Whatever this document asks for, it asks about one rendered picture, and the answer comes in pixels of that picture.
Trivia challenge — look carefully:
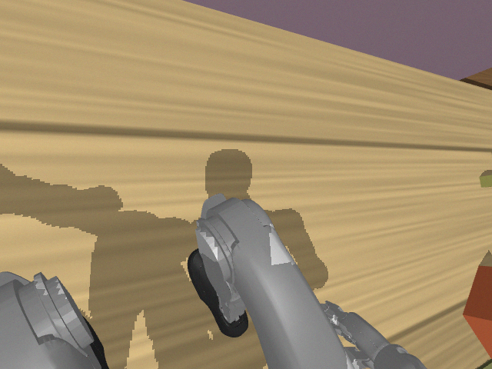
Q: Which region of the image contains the right robot foot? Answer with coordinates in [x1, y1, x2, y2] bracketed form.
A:
[188, 249, 248, 337]

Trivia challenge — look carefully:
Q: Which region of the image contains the left robot foot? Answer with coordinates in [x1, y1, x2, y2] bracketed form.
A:
[84, 318, 109, 369]

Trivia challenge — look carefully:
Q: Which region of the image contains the right robot arm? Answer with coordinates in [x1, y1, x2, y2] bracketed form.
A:
[374, 344, 427, 369]

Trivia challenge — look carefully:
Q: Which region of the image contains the right robot hand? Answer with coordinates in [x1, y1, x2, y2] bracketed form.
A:
[321, 301, 391, 369]

